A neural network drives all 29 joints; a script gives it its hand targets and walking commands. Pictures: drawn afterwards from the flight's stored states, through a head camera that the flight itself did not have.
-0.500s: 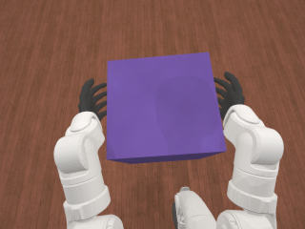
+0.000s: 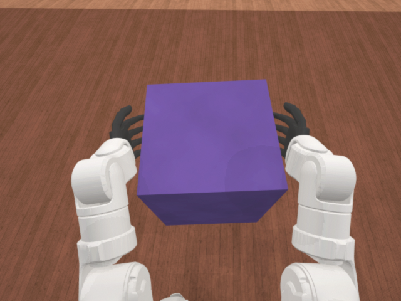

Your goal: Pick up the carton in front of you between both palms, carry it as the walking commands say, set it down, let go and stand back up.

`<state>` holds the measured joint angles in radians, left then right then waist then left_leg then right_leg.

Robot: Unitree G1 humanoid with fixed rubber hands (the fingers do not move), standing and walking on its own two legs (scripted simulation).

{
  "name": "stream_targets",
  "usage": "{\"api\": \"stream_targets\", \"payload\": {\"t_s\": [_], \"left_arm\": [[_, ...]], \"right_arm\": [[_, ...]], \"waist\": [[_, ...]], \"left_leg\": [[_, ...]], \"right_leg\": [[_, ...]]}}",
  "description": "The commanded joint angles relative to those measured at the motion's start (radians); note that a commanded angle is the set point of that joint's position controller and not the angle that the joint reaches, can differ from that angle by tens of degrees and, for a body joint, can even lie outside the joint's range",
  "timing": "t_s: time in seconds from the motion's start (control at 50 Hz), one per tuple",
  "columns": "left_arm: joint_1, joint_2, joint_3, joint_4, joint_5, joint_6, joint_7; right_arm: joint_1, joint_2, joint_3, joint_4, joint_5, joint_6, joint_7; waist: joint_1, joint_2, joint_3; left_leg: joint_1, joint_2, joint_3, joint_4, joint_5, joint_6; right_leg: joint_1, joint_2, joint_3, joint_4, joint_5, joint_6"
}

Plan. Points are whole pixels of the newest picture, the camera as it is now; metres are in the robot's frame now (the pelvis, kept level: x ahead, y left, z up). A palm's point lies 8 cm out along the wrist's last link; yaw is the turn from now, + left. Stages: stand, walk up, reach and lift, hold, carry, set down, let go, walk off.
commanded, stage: carry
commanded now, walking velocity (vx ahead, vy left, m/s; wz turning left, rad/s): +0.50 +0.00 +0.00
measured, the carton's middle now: (209, 162) +0.37 +0.00 +0.09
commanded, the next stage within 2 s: none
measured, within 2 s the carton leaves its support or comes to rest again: neither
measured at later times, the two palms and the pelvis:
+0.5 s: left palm (131, 58) +0.60 +0.18 +0.19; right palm (257, 46) +0.64 -0.12 +0.20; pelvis +0.27 -0.01 +0.06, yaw +0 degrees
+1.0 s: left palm out of the picture +0.91 +0.16 +0.25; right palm out of the picture +0.87 -0.14 +0.25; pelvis +0.54 +0.05 +0.11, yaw -1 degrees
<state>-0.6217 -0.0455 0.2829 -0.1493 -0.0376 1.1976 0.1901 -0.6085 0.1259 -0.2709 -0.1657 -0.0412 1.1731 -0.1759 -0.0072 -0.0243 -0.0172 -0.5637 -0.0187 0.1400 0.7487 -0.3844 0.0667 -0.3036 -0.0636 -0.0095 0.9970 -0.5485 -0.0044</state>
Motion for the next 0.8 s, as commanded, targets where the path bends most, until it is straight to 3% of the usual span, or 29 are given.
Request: {"api": "stream_targets", "payload": {"t_s": [0.0, 0.04, 0.08, 0.12, 0.16, 0.18, 0.2, 0.22, 0.24, 0.26, 0.3, 0.32, 0.34, 0.36, 0.38, 0.4, 0.42, 0.46, 0.48, 0.52, 0.58, 0.62, 0.64, 0.68, 0.7, 0.72, 0.74, 0.76, 0.78], "left_arm": [[-0.59, -0.722, -0.558, -0.046, -0.141, 0.006, -0.025], [-0.556, -0.75, -0.518, -0.002, -0.077, 0.002, -0.022], [-0.599, -0.757, -0.535, -0.055, -0.061, -0.015, -0.018], [-0.611, -0.741, -0.528, -0.086, -0.055, -0.028, -0.007], [-0.582, -0.716, -0.52, -0.088, -0.044, -0.022, 0.0], [-0.597, -0.739, -0.554, -0.117, -0.072, -0.018, 0.001], [-0.583, -0.696, -0.518, -0.075, -0.028, -0.018, 0.002], [-0.605, -0.707, -0.549, -0.116, -0.061, -0.011, -0.001], [-0.589, -0.686, -0.542, -0.056, -0.039, -0.001, -0.003], [-0.533, -0.683, -0.528, -0.073, -0.025, 0.003, 0.001], [-0.663, -0.748, -0.579, -0.108, -0.084, 0.003, -0.01], [-0.57, -0.731, -0.558, -0.026, -0.069, 0.011, -0.022], [-0.563, -0.767, -0.577, 0.023, -0.081, 0.015, -0.028], [-0.568, -0.741, -0.572, 0.019, -0.083, 0.009, -0.027], [-0.566, -0.747, -0.587, 0.02, -0.074, 0.003, -0.027], [-0.647, -0.776, -0.606, -0.023, -0.129, 0.005, -0.034], [-0.648, -0.825, -0.628, -0.01, -0.151, 0.001, -0.047], [-0.772, -0.928, -0.689, -0.057, -0.273, -0.013, -0.077], [-0.83, -0.923, -0.725, -0.135, -0.309, -0.037, -0.085], [-0.848, -0.946, -0.734, -0.14, -0.355, -0.047, -0.09], [-0.826, -0.896, -0.73, -0.135, -0.351, -0.041, -0.087], [-0.701, -0.846, -0.689, -0.137, -0.305, -0.041, -0.072], [-0.713, -0.816, -0.687, -0.116, -0.305, -0.028, -0.061], [-0.599, -0.774, -0.634, -0.017, -0.217, -0.018, -0.048], [-0.581, -0.765, -0.615, 0.006, -0.207, -0.006, -0.047], [-0.631, -0.762, -0.622, -0.022, -0.21, -0.007, -0.047], [-0.62, -0.768, -0.596, -0.054, -0.181, -0.002, -0.049], [-0.634, -0.756, -0.572, -0.026, -0.159, 0.01, -0.045], [-0.655, -0.755, -0.581, -0.026, -0.156, 0.013, -0.039]], "right_arm": [[-0.592, 0.651, 0.586, -0.07, 0.235, 0.022, 0.017], [-0.71, 0.737, 0.655, -0.104, 0.319, 0.016, 0.049], [-0.778, 0.771, 0.677, -0.161, 0.369, 0.006, 0.065], [-0.788, 0.759, 0.681, -0.182, 0.401, 0.0, 0.068], [-0.784, 0.75, 0.695, -0.175, 0.429, 0.0, 0.065], [-0.751, 0.732, 0.659, -0.193, 0.42, -0.001, 0.069], [-0.767, 0.716, 0.683, -0.142, 0.414, 0.013, 0.068], [-0.716, 0.719, 0.663, -0.144, 0.396, 0.014, 0.069], [-0.714, 0.705, 0.661, -0.085, 0.383, 0.022, 0.074], [-0.709, 0.708, 0.656, -0.105, 0.394, 0.022, 0.079], [-0.685, 0.739, 0.621, -0.036, 0.346, 0.033, 0.085], [-0.665, 0.722, 0.613, -0.001, 0.323, 0.037, 0.073], [-0.698, 0.7, 0.607, -0.002, 0.302, 0.035, 0.069], [-0.635, 0.692, 0.577, 0.018, 0.269, 0.04, 0.063], [-0.627, 0.672, 0.549, 0.023, 0.229, 0.041, 0.056], [-0.616, 0.692, 0.535, 0.052, 0.202, 0.036, 0.046], [-0.628, 0.675, 0.53, 0.045, 0.17, 0.034, 0.039], [-0.627, 0.69, 0.462, 0.04, 0.138, 0.014, 0.022], [-0.601, 0.69, 0.464, 0.038, 0.118, 0.007, 0.019], [-0.662, 0.696, 0.488, -0.02, 0.144, -0.012, 0.015], [-0.664, 0.63, 0.492, -0.064, 0.12, -0.029, -0.003], [-0.668, 0.628, 0.538, -0.098, 0.172, -0.009, 0.004], [-0.589, 0.611, 0.513, -0.033, 0.165, 0.002, 0.004], [-0.566, 0.606, 0.526, 0.001, 0.158, 0.02, 0.009], [-0.538, 0.58, 0.523, 0.039, 0.154, 0.029, 0.012], [-0.52, 0.622, 0.524, 0.062, 0.149, 0.027, 0.013], [-0.568, 0.644, 0.541, 0.037, 0.186, 0.023, 0.016], [-0.569, 0.621, 0.53, 0.058, 0.173, 0.023, 0.012], [-0.578, 0.65, 0.545, 0.028, 0.199, 0.027, 0.017]], "waist": [[-0.076, 0.09, -0.484], [-0.059, 0.05, -0.466], [-0.051, 0.082, -0.471], [-0.048, 0.119, -0.483], [-0.069, 0.125, -0.486], [-0.087, 0.158, -0.468], [-0.078, 0.124, -0.431], [-0.08, 0.174, -0.43], [-0.072, 0.123, -0.421], [-0.05, 0.229, -0.399], [0.015, 0.205, -0.405], [0.048, 0.129, -0.464], [0.109, 0.088, -0.548], [0.112, -0.146, -0.669], [0.114, -0.217, -0.625], [0.113, -0.152, -0.523], [0.113, -0.058, -0.496], [0.083, 0.062, -0.469], [0.06, 0.007, -0.493], [0.075, -0.062, -0.464], [0.073, -0.032, -0.446], [0.068, -0.093, -0.466], [0.086, -0.108, -0.443], [0.042, -0.125, -0.396], [-0.012, -0.103, -0.434], [-0.061, -0.072, -0.484], [-0.074, 0.084, -0.555], [-0.084, 0.38, -0.563], [-0.092, 0.303, -0.468]], "left_leg": [[0.746, 0.35, -0.702, -0.332, 0.317, 0.197], [0.741, 0.3, -0.524, -0.32, 0.456, 0.145], [0.723, 0.293, -0.437, -0.357, 0.37, 0.123], [0.768, 0.285, -0.42, -0.386, 0.361, 0.119], [0.784, 0.283, -0.357, -0.397, 0.359, 0.162], [0.788, 0.26, -0.335, -0.39, 0.448, 0.153], [0.734, 0.245, -0.284, -0.397, 0.528, 0.149], [0.706, 0.242, -0.263, -0.389, 0.508, 0.142], [0.636, 0.229, -0.225, -0.427, 0.495, 0.137], [0.627, 0.219, -0.166, -0.414, 0.51, 0.109], [0.516, 0.237, -0.131, -0.334, 0.641, 0.081], [0.474, 0.207, -0.062, -0.194, 0.741, 0.056], [0.363, 0.156, -0.017, 0.056, 0.76, 0.021], [0.108, 0.089, -0.035, 0.343, 0.431, -0.027], [-0.142, -0.065, -0.095, 0.587, -0.121, -0.056], [-0.248, -0.016, -0.183, 0.736, -0.144, -0.029], [-0.271, 0.017, -0.206, 0.742, -0.109, -0.012], [-0.286, 0.056, -0.193, 0.664, -0.046, 0.003], [-0.248, 0.075, -0.188, 0.612, -0.037, -0.001], [-0.251, 0.075, -0.151, 0.511, -0.029, -0.02], [-0.192, 0.084, -0.111, 0.296, -0.004, -0.036], [-0.045, 0.095, -0.093, 0.111, 0.057, -0.044], [-0.027, 0.048, -0.031, 0.022, 0.015, -0.041], [0.104, 0.028, 0.029, -0.066, 0.066, -0.03], [0.319, 0.002, 0.064, -0.168, 0.047, -0.014], [0.516, -0.024, 0.061, -0.167, 0.029, -0.003], [0.689, 0.178, -0.341, -0.311, -0.196, 0.091], [0.809, 0.394, -0.787, -0.454, -0.233, 0.196], [0.811, 0.36, -0.82, -0.469, -0.075, 0.212]], "right_leg": [[-0.498, 0.042, 0.025, 0.446, 0.06, -0.021], [-0.549, 0.029, 0.027, 0.362, 0.13, -0.043], [-0.531, 0.028, 0.008, 0.296, 0.157, -0.054], [-0.558, 0.031, -0.008, 0.234, 0.201, -0.042], [-0.548, 0.028, -0.024, 0.086, 0.163, -0.041], [-0.54, 0.042, -0.061, 0.047, 0.202, -0.041], [-0.509, 0.053, -0.067, -0.052, 0.194, -0.047], [-0.452, 0.056, -0.092, -0.119, 0.214, -0.046], [-0.362, 0.078, -0.154, -0.171, 0.231, -0.05], [-0.295, 0.076, -0.153, -0.271, 0.253, -0.055], [-0.045, 0.129, -0.223, -0.301, 0.252, -0.077], [0.133, 0.164, -0.275, -0.375, 0.263, -0.085], [0.374, 0.137, -0.194, -0.428, 0.234, -0.104], [0.606, -0.168, 0.355, -0.539, -0.054, -0.243], [0.631, -0.288, 0.77, -0.704, 0.087, -0.373], [0.574, -0.293, 0.64, -0.639, 0.277, -0.385], [0.528, -0.262, 0.541, -0.567, 0.443, -0.348], [0.458, -0.225, 0.395, -0.577, 0.442, -0.255], [0.428, -0.214, 0.365, -0.595, 0.366, -0.241], [0.399, -0.194, 0.296, -0.625, 0.364, -0.238], [0.308, -0.194, 0.21, -0.682, 0.312, -0.255], [0.284, -0.179, 0.132, -0.679, 0.298, -0.215], [0.297, -0.165, 0.096, -0.659, 0.331, -0.208], [0.228, -0.171, 0.043, -0.648, 0.361, -0.179], [0.148, -0.145, -0.005, -0.531, 0.39, -0.145], [0.091, -0.084, -0.105, -0.363, 0.536, -0.094], [-0.103, -0.017, -0.127, -0.087, 0.45, -0.037], [-0.369, 0.089, -0.098, 0.105, 0.039, -0.006], [-0.471, 0.097, -0.006, 0.193, -0.02, -0.006]]}}
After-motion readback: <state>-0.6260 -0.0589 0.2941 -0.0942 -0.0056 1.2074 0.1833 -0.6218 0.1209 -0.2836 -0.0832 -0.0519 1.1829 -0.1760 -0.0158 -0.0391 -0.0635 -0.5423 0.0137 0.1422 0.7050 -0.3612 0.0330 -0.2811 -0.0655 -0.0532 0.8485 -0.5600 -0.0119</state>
